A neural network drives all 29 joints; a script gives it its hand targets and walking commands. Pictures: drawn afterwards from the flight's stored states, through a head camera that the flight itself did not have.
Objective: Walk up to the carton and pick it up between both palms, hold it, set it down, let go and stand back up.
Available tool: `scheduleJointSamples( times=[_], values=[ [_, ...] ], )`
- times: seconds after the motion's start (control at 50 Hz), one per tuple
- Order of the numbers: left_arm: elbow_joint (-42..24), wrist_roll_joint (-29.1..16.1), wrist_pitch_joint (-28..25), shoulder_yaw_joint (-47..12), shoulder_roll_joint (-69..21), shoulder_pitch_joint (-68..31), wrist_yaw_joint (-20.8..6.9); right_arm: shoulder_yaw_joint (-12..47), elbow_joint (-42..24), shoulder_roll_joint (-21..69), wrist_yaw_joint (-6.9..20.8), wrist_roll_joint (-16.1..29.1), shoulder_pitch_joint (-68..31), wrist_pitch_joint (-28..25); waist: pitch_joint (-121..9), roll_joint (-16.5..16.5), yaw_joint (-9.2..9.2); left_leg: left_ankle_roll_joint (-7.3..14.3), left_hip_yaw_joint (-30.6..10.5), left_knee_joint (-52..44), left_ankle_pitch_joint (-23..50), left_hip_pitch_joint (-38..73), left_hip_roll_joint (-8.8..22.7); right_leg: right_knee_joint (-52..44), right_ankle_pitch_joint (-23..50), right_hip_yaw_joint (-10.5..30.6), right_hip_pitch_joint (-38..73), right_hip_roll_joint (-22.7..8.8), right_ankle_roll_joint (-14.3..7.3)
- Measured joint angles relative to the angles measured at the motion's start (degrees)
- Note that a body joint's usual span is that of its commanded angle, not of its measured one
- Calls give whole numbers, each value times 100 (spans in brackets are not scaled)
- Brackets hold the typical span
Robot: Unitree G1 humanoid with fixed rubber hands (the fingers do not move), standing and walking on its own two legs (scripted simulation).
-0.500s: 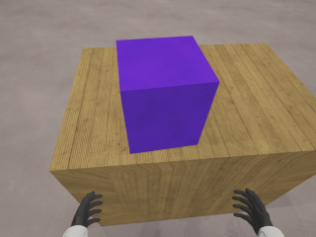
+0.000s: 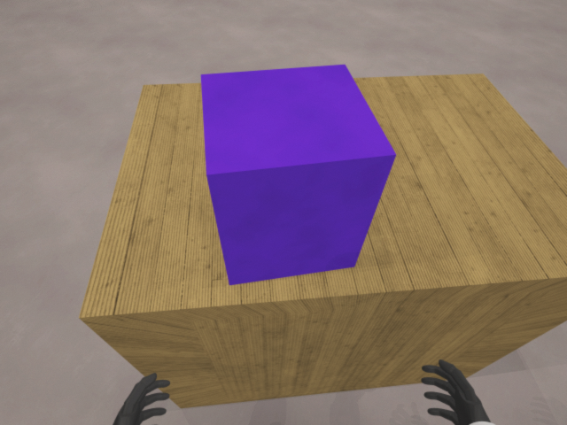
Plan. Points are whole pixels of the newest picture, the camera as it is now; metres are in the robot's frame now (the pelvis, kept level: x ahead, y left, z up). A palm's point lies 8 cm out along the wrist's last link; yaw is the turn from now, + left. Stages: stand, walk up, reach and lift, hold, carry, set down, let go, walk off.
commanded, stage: stand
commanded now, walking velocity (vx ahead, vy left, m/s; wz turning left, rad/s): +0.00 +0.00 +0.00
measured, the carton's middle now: (284, 179) +0.44 +0.03 +0.09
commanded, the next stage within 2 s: none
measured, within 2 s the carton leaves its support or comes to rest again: neither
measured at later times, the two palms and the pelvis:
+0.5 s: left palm out of the picture +0.09 +0.28 -0.11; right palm out of the picture +0.14 -0.29 -0.09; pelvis +0.02 +0.00 +0.00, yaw +0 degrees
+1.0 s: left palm out of the picture +0.06 +0.29 -0.11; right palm out of the picture +0.11 -0.29 -0.10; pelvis +0.01 +0.00 +0.00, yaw +0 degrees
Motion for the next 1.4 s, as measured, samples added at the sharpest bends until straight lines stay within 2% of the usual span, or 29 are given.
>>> scheduleJointSamples(
  times=[0.14, 0.34, 0.72, 1.4],
  values=[
    [709, 7, -233, 8, 466, -2, -81, 1, 240, -579, -1, 0, 111, 144, 0, 0, 0, -16, 0, 99, -148, -2, -1, 147, -177, 0, -22, 0, -25],
    [1160, 7, -385, 6, 601, -3, -85, 3, 369, -769, -3, 0, 93, 233, -1, 7, -9, -28, 0, 99, -216, -2, -1, 149, -242, 0, -23, 0, -40],
    [1626, 7, -451, 6, 601, -3, -85, 3, 655, -769, -3, 0, 60, 278, -1, 73, -11, -28, 0, 100, -180, -1, -1, 149, -205, 0, -23, 0, -41],
    [2084, 7, -499, 6, 601, -3, -85, 3, 1206, -769, -6, -1, 60, 278, -1, 134, -61, -15, 0, 100, 31, 1, -1, 149, 8, 0, -23, 0, -25]
  ],
)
